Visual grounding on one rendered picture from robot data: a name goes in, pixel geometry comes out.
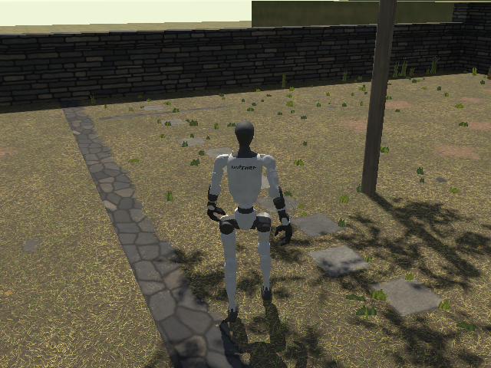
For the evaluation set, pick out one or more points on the right robot forearm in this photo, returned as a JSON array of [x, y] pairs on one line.
[[281, 209]]

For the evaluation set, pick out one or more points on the robot left thigh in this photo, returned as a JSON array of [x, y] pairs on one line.
[[228, 236]]

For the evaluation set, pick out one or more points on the left robot forearm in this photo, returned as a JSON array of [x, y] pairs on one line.
[[212, 200]]

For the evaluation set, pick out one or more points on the robot right upper arm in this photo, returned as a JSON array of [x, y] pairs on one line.
[[272, 175]]

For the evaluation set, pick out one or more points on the robot left upper arm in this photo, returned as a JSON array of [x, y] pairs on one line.
[[220, 162]]

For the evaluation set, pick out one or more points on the robot right foot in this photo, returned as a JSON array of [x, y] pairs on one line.
[[266, 295]]

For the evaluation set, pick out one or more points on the right robot hand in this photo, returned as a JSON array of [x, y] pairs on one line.
[[288, 233]]

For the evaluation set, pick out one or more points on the left robot hand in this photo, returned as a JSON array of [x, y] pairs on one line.
[[217, 210]]

